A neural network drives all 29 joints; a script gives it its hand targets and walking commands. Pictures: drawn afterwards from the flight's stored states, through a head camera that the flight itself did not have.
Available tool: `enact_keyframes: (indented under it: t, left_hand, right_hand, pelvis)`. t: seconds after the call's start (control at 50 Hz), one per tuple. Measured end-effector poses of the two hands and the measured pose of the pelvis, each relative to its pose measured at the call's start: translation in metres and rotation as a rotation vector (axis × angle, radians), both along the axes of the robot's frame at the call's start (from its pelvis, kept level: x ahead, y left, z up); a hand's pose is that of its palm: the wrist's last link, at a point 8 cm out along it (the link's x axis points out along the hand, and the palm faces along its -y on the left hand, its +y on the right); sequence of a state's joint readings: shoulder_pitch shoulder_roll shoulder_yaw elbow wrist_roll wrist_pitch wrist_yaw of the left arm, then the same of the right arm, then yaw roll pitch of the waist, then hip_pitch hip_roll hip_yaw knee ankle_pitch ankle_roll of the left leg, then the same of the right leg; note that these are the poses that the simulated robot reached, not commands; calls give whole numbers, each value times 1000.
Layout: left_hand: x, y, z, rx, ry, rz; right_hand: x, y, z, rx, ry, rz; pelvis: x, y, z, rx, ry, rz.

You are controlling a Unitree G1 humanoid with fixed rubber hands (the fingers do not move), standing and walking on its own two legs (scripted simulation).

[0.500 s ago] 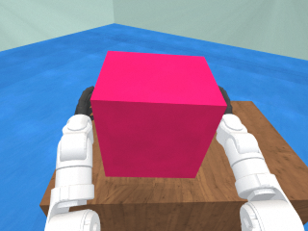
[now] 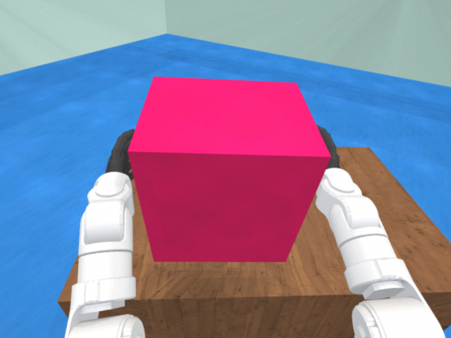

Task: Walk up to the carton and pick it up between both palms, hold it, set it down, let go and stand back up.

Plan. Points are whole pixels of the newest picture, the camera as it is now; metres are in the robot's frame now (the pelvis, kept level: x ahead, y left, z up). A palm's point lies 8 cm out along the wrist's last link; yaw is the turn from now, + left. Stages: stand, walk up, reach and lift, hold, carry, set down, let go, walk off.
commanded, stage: hold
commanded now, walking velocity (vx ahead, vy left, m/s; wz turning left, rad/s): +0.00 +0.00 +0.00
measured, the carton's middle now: (223, 174) +0.39 +0.01 +0.15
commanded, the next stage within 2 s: set down in 0.82 s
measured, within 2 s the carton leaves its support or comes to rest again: neither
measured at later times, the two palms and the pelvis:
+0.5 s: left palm (122, 174) +0.35 +0.18 +0.18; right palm (328, 171) +0.36 -0.17 +0.19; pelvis +0.00 +0.00 +0.00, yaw +0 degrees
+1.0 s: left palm (119, 173) +0.35 +0.19 +0.18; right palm (322, 172) +0.36 -0.16 +0.18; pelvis +0.00 +0.00 +0.00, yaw +0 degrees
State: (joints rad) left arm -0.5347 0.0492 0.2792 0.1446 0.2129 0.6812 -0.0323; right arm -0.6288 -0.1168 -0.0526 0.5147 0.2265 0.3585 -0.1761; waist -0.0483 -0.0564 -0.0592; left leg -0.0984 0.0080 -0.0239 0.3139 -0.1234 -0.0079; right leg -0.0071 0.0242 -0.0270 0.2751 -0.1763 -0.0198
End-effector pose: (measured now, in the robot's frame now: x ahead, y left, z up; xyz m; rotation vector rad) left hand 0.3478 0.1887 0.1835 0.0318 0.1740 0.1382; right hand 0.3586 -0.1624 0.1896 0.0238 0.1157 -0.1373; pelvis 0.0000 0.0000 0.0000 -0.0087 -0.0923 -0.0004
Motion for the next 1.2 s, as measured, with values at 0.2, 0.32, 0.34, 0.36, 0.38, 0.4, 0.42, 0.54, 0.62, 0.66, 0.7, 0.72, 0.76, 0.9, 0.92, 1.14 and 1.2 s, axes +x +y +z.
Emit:
enact_keyframes:
  t: [0.2, 0.32, 0.34, 0.36, 0.38, 0.4, 0.42, 0.54, 0.62, 0.66, 0.7, 0.72, 0.76, 0.9, 0.92, 1.14, 1.2]
  left_hand:
    - [1, -3, 3, -4, 6, -6]
    - [0, -4, 3, -1, 2, -6]
    - [-1, -4, 2, -3, 2, -5]
    - [-1, -4, 2, -7, 4, -5]
    - [0, -4, 1, -10, 7, -4]
    - [0, -4, 0, -12, 11, -4]
    - [1, -4, -1, -13, 15, -4]
    - [3, -4, 1, -8, 11, -6]
    - [4, -2, 0, -1, 24, 2]
    - [4, -1, -2, 5, 39, 7]
    - [4, 1, -4, 13, 45, 11]
    - [4, 2, -4, 16, 42, 13]
    - [4, 3, -3, 20, 30, 15]
    - [4, 4, 2, 14, 4, 15]
    - [5, 3, 1, 9, 5, 8]
    - [5, 2, 5, 21, -87, 18]
    - [4, 5, -2, 33, -72, 35]
  right_hand:
    - [-2, -3, 0, 11, 5, -10]
    - [-3, -5, 1, 0, 2, -7]
    - [-3, -5, 1, 0, 2, -7]
    - [-3, -5, 1, 0, 3, -7]
    - [-3, -4, 0, 0, 7, -8]
    - [-3, -4, 0, 0, 11, -9]
    - [-2, -4, -1, 0, 14, -10]
    - [-1, -4, -1, -3, 10, -10]
    - [2, -2, -4, 2, 25, -5]
    - [5, -1, -9, 2, 40, 1]
    - [6, 1, -12, 3, 45, 6]
    - [7, 2, -13, 6, 42, 9]
    - [7, 3, -14, 12, 30, 9]
    - [7, 4, -10, 14, 5, 7]
    - [7, 4, -10, 11, 6, 6]
    - [9, 3, -6, 7, -97, 10]
    - [13, 6, -14, -1, -95, 30]
  pelvis:
    - [-2, 0, 0, 3, 2, -2]
    - [-3, -1, 0, 1, -2, -6]
    - [-3, -1, 0, 1, -3, -6]
    - [-3, -1, 0, 1, -4, -5]
    - [-4, -1, 0, 2, -4, -5]
    - [-4, -1, 0, 2, -3, -5]
    - [-4, -2, 0, 3, -1, -4]
    - [-4, -2, 0, 2, 6, -3]
    - [-4, -1, 0, 3, -1, -7]
    - [-4, -1, 0, 3, -2, -7]
    - [-3, -1, 0, 2, 2, -5]
    - [-3, 0, 0, 1, 5, -4]
    - [-2, 0, 0, 0, 9, 1]
    - [2, 1, 0, -1, -4, 9]
    - [2, 1, 0, 0, -7, 9]
    - [6, -2, 0, 6, -32, -10]
    - [7, -4, 0, 10, -38, -11]
